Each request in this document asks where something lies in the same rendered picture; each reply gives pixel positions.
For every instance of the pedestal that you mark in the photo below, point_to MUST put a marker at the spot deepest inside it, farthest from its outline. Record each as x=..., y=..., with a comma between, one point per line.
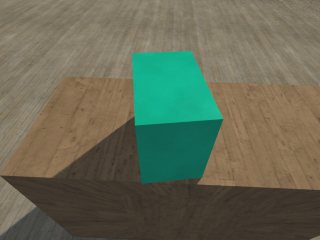
x=79, y=164

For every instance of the carton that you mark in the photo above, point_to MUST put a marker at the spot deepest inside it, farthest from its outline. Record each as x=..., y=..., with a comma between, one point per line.
x=176, y=117

